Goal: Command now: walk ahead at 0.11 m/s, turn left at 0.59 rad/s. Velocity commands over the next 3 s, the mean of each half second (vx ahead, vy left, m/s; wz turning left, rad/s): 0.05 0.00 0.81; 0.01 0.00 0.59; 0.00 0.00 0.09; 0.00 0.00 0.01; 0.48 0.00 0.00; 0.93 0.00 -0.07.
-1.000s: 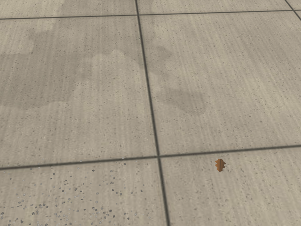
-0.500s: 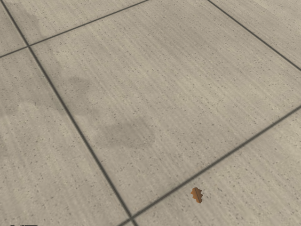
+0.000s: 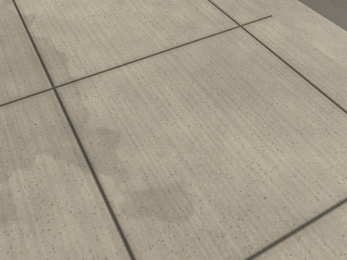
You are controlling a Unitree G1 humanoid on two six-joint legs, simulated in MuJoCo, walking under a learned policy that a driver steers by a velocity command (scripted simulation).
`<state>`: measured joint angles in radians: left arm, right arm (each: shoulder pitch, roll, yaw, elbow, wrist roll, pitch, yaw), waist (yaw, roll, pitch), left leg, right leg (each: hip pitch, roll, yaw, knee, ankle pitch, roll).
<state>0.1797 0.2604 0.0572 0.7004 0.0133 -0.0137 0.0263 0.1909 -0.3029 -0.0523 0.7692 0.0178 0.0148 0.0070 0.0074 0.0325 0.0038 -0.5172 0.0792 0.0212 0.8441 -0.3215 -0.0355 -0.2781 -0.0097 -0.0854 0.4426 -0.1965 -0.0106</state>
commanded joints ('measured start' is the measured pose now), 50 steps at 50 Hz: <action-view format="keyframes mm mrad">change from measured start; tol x32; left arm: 1 -65 173 57 -66 -15 -2 15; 50 1 145 23 12 -36 18 -10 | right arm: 1 -17 -91 -30 -96 1 8 14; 50 40 -93 -26 -205 -18 18 -18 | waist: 1 -11 -168 -100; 6 -16 359 -25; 29 1 146 -116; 32 -66 -303 -142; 50 -6 -158 -101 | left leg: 1 88 7 14 -61 21 20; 4 240 -60 51 -262 141 83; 7 483 284 -671 -539 466 410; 28 364 -12 -649 -387 428 196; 32 -21 -281 -307 52 -370 47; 37 -78 -148 -167 420 -140 -55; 50 462 -68 -80 -512 224 43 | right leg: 1 43 -304 143 -103 191 -182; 8 -535 34 194 804 -402 53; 30 79 42 253 -111 111 40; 33 198 -387 685 -130 351 -278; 50 19 -167 245 15 216 -103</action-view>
